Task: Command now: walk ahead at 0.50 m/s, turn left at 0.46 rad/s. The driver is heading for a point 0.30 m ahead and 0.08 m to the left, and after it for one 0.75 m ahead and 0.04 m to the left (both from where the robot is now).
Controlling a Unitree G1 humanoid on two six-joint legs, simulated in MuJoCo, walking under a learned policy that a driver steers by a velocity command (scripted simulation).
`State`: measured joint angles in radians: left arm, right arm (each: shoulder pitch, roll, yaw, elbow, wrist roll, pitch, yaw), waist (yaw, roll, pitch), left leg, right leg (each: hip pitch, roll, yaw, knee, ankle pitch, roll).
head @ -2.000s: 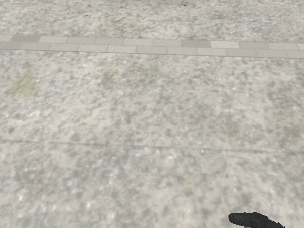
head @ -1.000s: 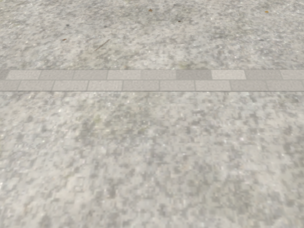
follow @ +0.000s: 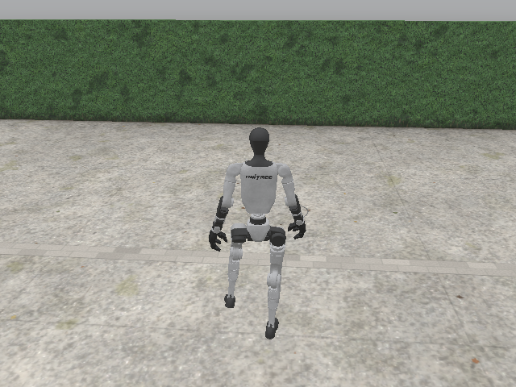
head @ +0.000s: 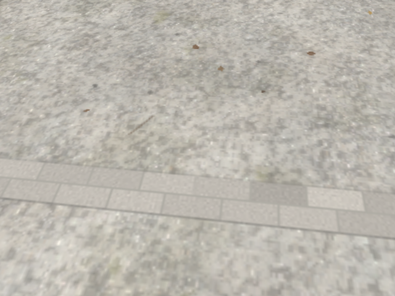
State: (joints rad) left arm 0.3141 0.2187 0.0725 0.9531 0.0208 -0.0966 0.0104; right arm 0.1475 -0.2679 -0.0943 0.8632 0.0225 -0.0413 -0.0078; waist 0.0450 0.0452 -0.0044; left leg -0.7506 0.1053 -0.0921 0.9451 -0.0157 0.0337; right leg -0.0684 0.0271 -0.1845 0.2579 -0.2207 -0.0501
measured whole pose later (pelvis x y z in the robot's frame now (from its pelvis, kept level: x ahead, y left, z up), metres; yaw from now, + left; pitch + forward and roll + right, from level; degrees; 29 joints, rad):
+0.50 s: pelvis +0.28 +0.08 +0.00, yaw +11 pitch +2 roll +1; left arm 0.13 0.28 0.07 0.83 -0.02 -0.08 0.01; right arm 0.28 -0.22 -0.07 0.83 -0.01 -0.08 0.01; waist -0.02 -0.04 0.02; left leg -0.14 -0.10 0.04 0.30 -0.19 0.09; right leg -0.72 -0.15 0.04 1.02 -0.16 0.00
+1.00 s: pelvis +0.59 +0.06 +0.00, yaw -4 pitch +3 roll +0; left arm 0.25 0.26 0.06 0.77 0.00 -0.06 -0.01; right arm 0.12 -0.28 -0.05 0.72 -0.01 -0.09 -0.02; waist 0.03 0.02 0.05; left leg -0.65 0.09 -0.06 1.04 -0.31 -0.04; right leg -0.27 0.11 0.03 0.38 -0.15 -0.10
